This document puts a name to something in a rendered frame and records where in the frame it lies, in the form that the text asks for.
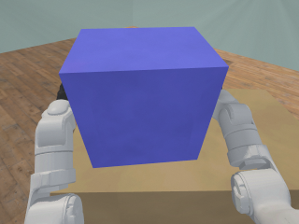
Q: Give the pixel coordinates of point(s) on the carton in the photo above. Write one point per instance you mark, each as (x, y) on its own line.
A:
(142, 95)

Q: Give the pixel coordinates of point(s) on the right robot forearm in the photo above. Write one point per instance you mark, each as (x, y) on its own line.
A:
(245, 147)

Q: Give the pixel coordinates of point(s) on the left robot hand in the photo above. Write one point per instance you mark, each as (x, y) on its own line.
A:
(61, 95)

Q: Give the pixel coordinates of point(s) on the left robot forearm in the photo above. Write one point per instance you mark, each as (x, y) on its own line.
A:
(53, 152)

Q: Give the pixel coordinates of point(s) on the right robot upper arm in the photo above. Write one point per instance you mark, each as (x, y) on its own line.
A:
(262, 195)

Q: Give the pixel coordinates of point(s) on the left robot upper arm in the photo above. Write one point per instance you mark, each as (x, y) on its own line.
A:
(58, 209)

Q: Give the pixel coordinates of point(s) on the pedestal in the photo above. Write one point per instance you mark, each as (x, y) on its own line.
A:
(186, 192)

